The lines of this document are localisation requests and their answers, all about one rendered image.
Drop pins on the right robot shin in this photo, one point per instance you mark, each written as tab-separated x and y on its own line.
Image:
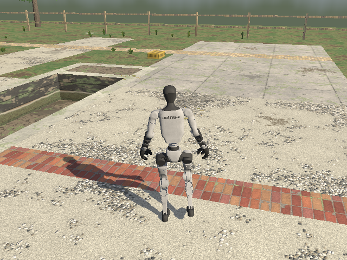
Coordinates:
189	191

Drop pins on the left robot forearm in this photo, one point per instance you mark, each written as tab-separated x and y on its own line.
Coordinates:
146	142

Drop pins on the robot left hand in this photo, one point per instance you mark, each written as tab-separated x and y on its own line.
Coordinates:
145	152

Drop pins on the robot right hand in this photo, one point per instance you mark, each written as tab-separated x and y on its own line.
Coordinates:
206	151

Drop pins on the humanoid robot head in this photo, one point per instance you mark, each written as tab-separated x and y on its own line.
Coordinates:
170	95

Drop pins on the robot right upper arm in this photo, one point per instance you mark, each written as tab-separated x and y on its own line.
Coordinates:
191	120

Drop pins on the right robot forearm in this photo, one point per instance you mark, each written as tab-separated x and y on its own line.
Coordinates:
200	140

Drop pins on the robot left upper arm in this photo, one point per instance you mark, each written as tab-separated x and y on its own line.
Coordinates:
151	123

